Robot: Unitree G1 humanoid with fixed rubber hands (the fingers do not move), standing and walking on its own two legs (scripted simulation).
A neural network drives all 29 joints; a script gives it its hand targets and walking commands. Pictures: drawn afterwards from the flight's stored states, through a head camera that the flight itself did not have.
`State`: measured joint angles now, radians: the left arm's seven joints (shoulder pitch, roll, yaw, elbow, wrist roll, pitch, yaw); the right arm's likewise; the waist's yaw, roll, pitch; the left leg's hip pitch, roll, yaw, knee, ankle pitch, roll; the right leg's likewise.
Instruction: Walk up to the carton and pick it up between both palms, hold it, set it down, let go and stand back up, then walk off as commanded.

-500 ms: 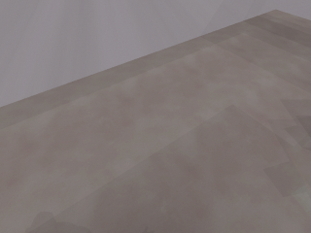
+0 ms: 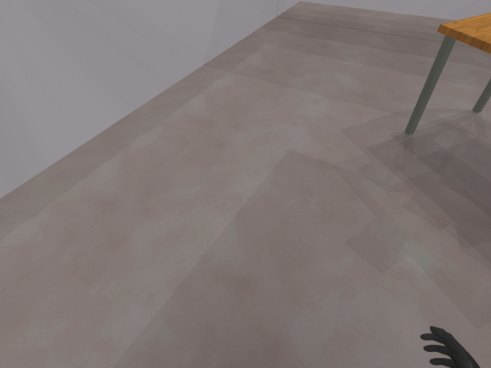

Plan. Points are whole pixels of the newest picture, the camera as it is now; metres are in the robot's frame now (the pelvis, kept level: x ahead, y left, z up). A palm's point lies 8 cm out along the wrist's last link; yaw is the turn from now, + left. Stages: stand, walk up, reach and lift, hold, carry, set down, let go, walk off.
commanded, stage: walk up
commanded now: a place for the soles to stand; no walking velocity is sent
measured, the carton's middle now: out of the picture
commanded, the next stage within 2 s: none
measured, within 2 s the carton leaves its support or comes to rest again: neither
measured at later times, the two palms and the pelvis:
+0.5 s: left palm (221, 185) +0.56 +0.10 -0.07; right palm out of the picture +0.03 -0.37 -0.06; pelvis +0.21 -0.05 +0.00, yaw -29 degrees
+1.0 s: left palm (258, 145) +0.77 +0.02 -0.11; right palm out of the picture +0.30 -0.47 -0.07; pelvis +0.47 -0.16 -0.03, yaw -46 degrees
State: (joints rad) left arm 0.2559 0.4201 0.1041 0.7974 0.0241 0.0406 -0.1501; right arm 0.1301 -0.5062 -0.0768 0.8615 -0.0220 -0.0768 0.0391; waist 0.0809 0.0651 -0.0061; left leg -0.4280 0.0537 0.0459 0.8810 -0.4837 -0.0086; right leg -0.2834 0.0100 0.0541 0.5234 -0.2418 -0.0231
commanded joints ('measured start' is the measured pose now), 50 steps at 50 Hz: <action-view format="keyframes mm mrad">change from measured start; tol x32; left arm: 1 -167 261 56 -138 4 -29 7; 24 -381 148 12 -142 -14 -37 -4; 30 101 420 116 -73 -34 -52 55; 50 73 257 12 -104 -17 -133 112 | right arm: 1 76 -190 -72 -44 -8 -11 -11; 47 508 -267 -117 -105 -46 -60 5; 50 147 -281 -92 -205 16 -61 6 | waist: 1 -89 -265 -45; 8 -167 193 0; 25 -150 72 24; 30 70 -416 -324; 50 -94 33 86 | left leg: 1 75 -39 7 -144 144 1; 6 519 -4 -70 -426 258 26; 9 349 479 -731 -834 -384 111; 22 483 223 154 -618 540 123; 28 240 199 259 -47 677 109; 30 -326 -39 127 365 -64 -6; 32 -374 56 -83 409 6 20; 45 422 35 -3 -215 337 14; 48 431 480 -850 -774 -484 160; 50 262 425 -625 -737 -360 174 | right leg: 1 -71 -131 313 -287 -281 -178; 9 -499 15 167 585 -209 25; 20 -396 -95 -99 167 52 38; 28 316 7 -165 -29 13 -92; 31 826 -370 598 -139 37 -358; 34 372 -242 255 -122 486 -223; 43 -263 -146 235 -173 -264 -171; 50 -500 -35 115 754 -130 -18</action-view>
